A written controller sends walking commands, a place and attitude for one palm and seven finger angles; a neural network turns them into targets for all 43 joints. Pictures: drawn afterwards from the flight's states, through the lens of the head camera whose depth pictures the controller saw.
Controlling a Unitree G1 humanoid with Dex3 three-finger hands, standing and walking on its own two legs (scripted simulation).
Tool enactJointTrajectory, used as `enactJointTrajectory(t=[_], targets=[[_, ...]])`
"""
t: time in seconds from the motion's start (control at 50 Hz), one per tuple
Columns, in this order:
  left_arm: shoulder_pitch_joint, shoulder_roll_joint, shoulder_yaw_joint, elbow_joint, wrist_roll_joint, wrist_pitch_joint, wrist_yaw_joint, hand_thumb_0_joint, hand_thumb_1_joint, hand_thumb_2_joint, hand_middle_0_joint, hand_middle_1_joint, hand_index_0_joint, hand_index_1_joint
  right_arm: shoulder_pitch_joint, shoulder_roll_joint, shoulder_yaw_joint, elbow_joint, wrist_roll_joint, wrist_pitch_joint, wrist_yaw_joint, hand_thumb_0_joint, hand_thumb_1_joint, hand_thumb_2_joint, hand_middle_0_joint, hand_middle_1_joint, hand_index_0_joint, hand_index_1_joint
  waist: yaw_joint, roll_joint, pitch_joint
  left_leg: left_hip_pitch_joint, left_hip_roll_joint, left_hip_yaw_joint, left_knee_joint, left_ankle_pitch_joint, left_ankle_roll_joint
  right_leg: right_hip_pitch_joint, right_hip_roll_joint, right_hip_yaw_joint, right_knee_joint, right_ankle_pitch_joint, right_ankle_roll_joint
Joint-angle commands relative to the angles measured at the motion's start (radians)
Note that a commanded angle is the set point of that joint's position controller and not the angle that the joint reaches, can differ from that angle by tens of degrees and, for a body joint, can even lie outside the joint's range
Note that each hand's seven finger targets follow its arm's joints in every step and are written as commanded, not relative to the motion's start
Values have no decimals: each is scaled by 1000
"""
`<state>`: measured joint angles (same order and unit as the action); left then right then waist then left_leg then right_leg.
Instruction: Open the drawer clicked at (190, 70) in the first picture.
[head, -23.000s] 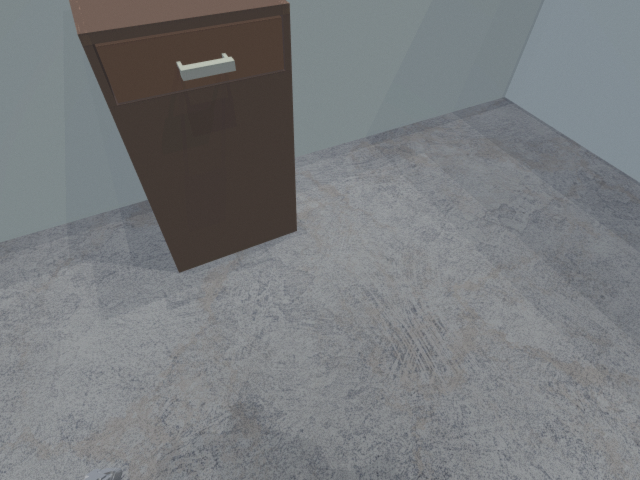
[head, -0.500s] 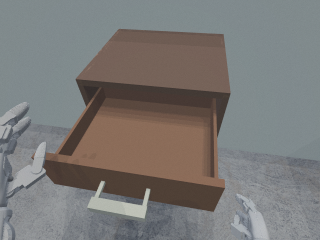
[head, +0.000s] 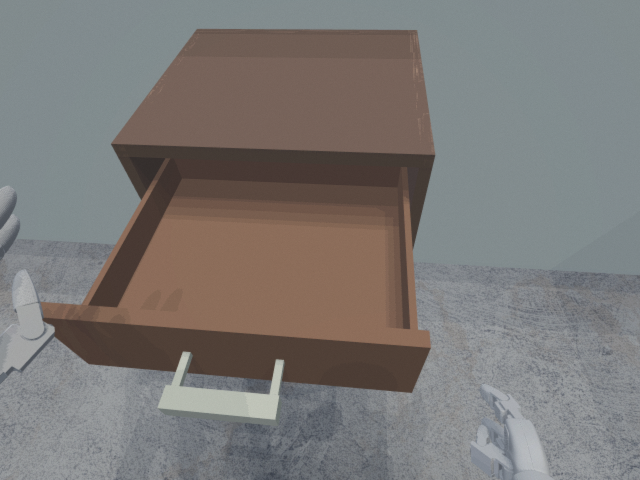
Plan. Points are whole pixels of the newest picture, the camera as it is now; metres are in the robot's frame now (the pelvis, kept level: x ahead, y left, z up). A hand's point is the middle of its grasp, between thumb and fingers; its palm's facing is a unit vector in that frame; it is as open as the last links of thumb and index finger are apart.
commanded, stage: step back with the hand held close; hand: left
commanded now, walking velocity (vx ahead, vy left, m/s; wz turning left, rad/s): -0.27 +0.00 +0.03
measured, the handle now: (226, 384) +0.23 +0.13 +0.01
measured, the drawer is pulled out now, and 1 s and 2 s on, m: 0.29 0.29 0.29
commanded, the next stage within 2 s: stop stepping back and stand still in 1.10 s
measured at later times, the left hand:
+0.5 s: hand out of the picture +0.14 +0.25 +0.19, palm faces +0.40 -0.79 -0.47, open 7.4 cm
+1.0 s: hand out of the picture +0.09 +0.24 +0.18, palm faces +0.31 -0.79 -0.53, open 7.4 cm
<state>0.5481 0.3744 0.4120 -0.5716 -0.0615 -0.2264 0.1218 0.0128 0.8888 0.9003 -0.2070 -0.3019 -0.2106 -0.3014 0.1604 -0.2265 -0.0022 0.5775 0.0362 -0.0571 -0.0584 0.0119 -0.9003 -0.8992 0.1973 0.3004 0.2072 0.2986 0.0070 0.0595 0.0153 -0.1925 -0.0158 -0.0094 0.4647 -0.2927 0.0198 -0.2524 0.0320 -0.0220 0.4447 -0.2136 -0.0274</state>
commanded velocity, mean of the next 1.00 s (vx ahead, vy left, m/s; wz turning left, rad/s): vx -0.33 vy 0.00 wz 0.03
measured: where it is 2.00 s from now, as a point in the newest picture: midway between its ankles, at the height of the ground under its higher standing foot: outside the picture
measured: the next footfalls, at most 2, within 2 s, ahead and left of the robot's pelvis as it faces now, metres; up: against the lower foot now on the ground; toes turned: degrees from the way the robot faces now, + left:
right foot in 0.64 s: -0.03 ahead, -0.11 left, +0.00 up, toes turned -2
left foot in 0.98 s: -0.09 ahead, +0.14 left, +0.00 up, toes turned +2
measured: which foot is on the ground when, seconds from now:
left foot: down 0.00-0.78, up 0.80-0.96, down 0.98-1.00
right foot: down 0.00-0.54, up 0.56-0.62, down 0.64-1.00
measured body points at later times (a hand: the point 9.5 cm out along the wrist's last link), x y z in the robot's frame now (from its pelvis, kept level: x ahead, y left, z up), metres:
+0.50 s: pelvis -0.06 +0.01 -0.01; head -0.02 +0.02 +0.44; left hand +0.11 +0.29 +0.21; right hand +0.12 -0.23 -0.09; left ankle -0.03 +0.11 -0.74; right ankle +0.01 -0.10 -0.74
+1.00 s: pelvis -0.12 +0.01 -0.01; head -0.07 +0.03 +0.43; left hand +0.06 +0.28 +0.21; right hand +0.06 -0.25 -0.08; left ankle -0.13 +0.14 -0.75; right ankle -0.07 -0.11 -0.74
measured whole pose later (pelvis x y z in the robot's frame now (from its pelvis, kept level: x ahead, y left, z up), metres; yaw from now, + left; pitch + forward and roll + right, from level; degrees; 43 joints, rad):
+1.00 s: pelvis -0.12 +0.01 -0.01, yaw +1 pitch +4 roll +0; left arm 0.63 0.48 0.48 -0.73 -0.05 -0.25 0.14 0.01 0.88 0.90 -0.21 -0.30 -0.22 -0.30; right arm 0.15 -0.21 -0.03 0.55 0.02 -0.06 -0.07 0.01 -0.90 -0.90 0.20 0.30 0.21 0.30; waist -0.05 -0.05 0.04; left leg -0.34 0.02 0.00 0.55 -0.25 0.00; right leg -0.44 -0.02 -0.04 0.59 -0.22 0.00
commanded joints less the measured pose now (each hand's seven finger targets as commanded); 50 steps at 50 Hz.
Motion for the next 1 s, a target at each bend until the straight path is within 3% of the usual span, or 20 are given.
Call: enactJointTrajectory(t=[0.0,0.12,0.24,0.36,0.44,0.5,0.56,0.66,0.68,0.72,0.76,0.78,0.8,0.86,0.88,0.9,0.92,0.94,0.96,0.98], targets=[[71,196,146,-224,3,-59,24,0,900,900,-200,-300,-200,-300,-93,-97,-51,-172,3,-38,-9,0,-900,-900,200,300,200,300,-7,-55,-193,-1,114,-81,-16,340,26,87,-155,92,15,335,3],[109,219,176,-283,2,-73,38,0,900,900,-200,-300,-200,-300,-88,-98,-55,-193,3,-49,-15,0,-900,-900,200,300,200,300,-1,25,-185,-100,140,-120,-40,321,29,79,-127,74,89,248,9],[85,209,173,-248,0,-73,47,0,900,900,-200,-300,-200,-300,-63,-103,-62,-181,0,-65,-21,0,-900,-900,200,300,200,300,-11,-48,-141,-182,131,-115,-8,158,39,37,-148,126,72,164,1],[37,207,150,-263,5,-82,58,0,900,900,-200,-300,-200,-300,-38,-109,-60,-164,-4,-77,-16,0,-900,-900,200,300,200,300,-26,-129,-94,-136,64,-93,98,-122,34,-146,-222,228,-90,-122,-39],[27,212,154,-305,15,-92,71,0,900,900,-200,-300,-200,-300,-54,-107,-49,-173,-13,-87,-22,0,-900,-900,200,300,200,300,-22,-36,-82,-182,116,-144,-12,-166,53,-132,-167,171,-22,-183,-11],[16,203,168,-320,32,-98,81,0,900,900,-200,-300,-200,-300,-71,-101,-38,-188,-19,-101,-28,0,-900,-900,200,300,200,300,-12,143,-89,-412,233,-243,-192,-190,95,78,-61,50,258,-85,32],[32,200,175,-326,24,-96,72,0,900,900,-200,-300,-200,-300,-47,-94,-49,-176,-32,-115,-22,0,-900,-900,200,300,200,300,-3,76,-135,-309,258,-213,-112,173,89,44,-63,42,301,-90,34],[6,171,133,-309,13,-100,38,0,900,900,-200,-300,-200,-300,-32,-106,-42,-130,-41,-120,5,0,-900,-900,200,300,200,300,-7,101,-129,-118,275,-172,-10,585,73,-12,-72,11,148,-17,29],[11,188,145,-305,15,-97,37,0,900,900,-200,-300,-200,-300,-39,-108,-46,-124,-39,-118,7,0,-900,-900,200,300,200,300,-8,80,-162,-75,261,-148,27,629,64,6,-87,25,115,84,23],[43,176,138,-316,-2,-91,28,0,900,900,-200,-300,-200,-300,-46,-102,-56,-144,-12,-106,13,0,-900,-900,200,300,200,300,-11,-37,-250,-58,185,-91,151,505,30,40,-162,105,55,295,-26],[68,206,159,-309,-19,-94,23,0,900,900,-200,-300,-200,-300,-48,-85,-61,-150,1,-86,15,0,-900,-900,200,300,200,300,-29,-213,-243,-123,44,-3,356,112,-24,11,-359,279,-53,557,-118],[85,249,204,-297,-22,-89,32,0,900,900,-200,-300,-200,-300,-53,-89,-66,-151,4,-76,12,0,-900,-900,200,300,200,300,-17,-230,-244,-185,-4,-11,509,-156,-34,-4,-430,333,-92,629,-176],[96,235,188,-305,-24,-84,34,0,900,900,-200,-300,-200,-300,-73,-61,-50,-168,-1,-66,9,0,-900,-900,200,300,200,300,-10,-220,-212,-255,3,-53,585,-248,-30,14,-448,305,-81,639,-193],[119,218,202,-283,4,-69,47,0,900,900,-200,-300,-200,-300,-93,-38,-22,-170,-15,-34,-11,0,-900,-900,200,300,200,300,-26,-195,-184,-229,39,-21,339,-195,-33,39,-331,151,-7,686,-113],[121,245,223,-287,6,-67,53,0,900,900,-200,-300,-200,-300,-101,-53,-24,-161,-16,-34,-20,0,-900,-900,200,300,200,300,-27,-165,-182,-190,43,-7,176,-128,-34,46,-306,139,22,669,-85],[128,214,193,-311,6,-72,53,0,900,900,-200,-300,-200,-300,-76,-52,-22,-149,-21,-34,-25,0,-900,-900,200,300,200,300,-36,-116,-192,-142,40,16,9,10,-32,69,-262,90,68,610,-49],[112,222,187,-343,4,-80,53,0,900,900,-200,-300,-200,-300,-69,-68,-42,-140,-25,-42,-29,0,-900,-900,200,300,200,300,-39,-46,-202,-91,91,1,-104,234,-18,74,-211,51,144,515,2],[107,234,190,-378,9,-91,49,0,900,900,-200,-300,-200,-300,-82,-95,-68,-153,-25,-59,-24,0,-900,-900,200,300,200,300,-15,87,-210,-75,239,-142,-113,495,36,18,-128,12,222,276,49],[116,228,189,-393,3,-99,38,0,900,900,-200,-300,-200,-300,-69,-97,-78,-162,-19,-78,-9,0,-900,-900,200,300,200,300,-13,144,-223,-43,315,-133,-89,657,67,-37,-91,11,318,-4,51],[154,231,208,-348,-1,-97,40,0,900,900,-200,-300,-200,-300,-82,-97,-93,-155,-19,-100,-4,0,-900,-900,200,300,200,300,-9,154,-229,18,356,-158,-61,786,93,-135,-57,7,393,-161,48]])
